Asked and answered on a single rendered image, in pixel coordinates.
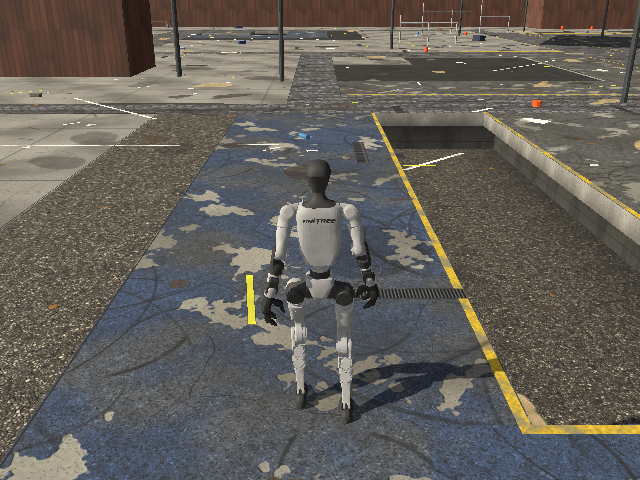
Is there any robot left hand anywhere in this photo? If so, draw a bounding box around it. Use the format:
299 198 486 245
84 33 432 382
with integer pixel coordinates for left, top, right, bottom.
261 295 285 326

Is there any left robot thigh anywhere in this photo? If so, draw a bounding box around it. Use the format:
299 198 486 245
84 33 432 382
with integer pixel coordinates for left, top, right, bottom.
286 278 307 344

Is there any robot right upper arm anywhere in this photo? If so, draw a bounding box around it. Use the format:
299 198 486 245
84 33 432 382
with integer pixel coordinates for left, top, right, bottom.
340 202 367 257

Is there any robot torso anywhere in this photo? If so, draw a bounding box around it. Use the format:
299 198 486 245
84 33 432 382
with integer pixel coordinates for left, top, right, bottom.
296 198 343 300

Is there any robot left upper arm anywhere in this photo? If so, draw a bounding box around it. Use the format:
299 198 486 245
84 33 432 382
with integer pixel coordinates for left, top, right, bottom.
274 203 298 261

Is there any left robot forearm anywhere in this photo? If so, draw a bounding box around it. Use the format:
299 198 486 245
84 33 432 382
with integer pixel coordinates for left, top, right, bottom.
264 245 284 298

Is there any robot right hand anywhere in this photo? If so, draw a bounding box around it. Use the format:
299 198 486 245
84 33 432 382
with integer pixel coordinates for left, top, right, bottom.
356 283 379 309

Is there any right robot forearm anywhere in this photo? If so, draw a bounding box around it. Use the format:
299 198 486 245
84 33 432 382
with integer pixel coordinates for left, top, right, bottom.
356 241 376 287

